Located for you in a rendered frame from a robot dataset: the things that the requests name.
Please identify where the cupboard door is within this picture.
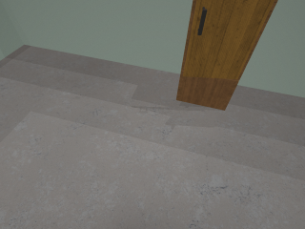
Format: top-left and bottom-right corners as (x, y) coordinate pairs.
(183, 0), (275, 79)

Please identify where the handle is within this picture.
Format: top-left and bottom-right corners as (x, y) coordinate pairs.
(197, 7), (207, 35)

